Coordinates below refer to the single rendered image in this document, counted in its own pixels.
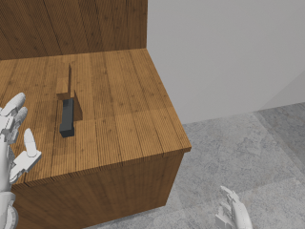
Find left robot forearm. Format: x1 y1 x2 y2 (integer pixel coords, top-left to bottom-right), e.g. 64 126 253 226
0 192 19 229

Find robot left hand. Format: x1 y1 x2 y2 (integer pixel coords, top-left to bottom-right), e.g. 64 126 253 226
0 93 42 193

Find counter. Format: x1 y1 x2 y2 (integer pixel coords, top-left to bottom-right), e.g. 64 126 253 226
0 0 192 229

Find tap lever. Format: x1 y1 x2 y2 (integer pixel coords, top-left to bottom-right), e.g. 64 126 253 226
59 98 75 138

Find robot right hand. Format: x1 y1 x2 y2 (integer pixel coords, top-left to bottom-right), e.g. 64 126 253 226
215 185 254 229

